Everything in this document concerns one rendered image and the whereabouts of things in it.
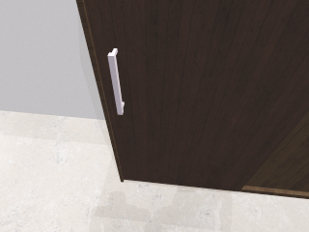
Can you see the wardrobe door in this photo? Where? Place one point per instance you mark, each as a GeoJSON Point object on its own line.
{"type": "Point", "coordinates": [288, 166]}
{"type": "Point", "coordinates": [210, 88]}

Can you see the handle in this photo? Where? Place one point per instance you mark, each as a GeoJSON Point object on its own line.
{"type": "Point", "coordinates": [112, 60]}

